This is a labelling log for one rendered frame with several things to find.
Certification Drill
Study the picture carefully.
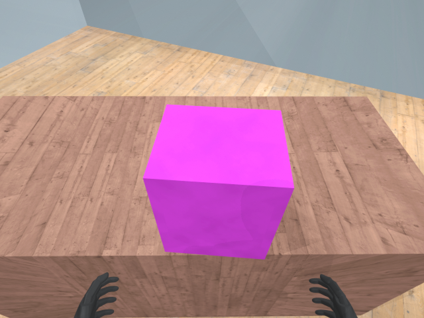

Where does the carton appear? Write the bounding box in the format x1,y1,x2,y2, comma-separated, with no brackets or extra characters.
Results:
143,105,294,260

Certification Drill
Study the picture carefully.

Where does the pedestal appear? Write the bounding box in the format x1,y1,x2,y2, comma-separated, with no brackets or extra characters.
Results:
0,96,424,318

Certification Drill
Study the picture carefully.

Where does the left robot hand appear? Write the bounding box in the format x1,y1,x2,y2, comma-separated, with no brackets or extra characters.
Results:
74,272,119,318

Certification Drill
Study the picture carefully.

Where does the right robot hand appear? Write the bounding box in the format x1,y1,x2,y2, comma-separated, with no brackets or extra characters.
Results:
309,274,358,318

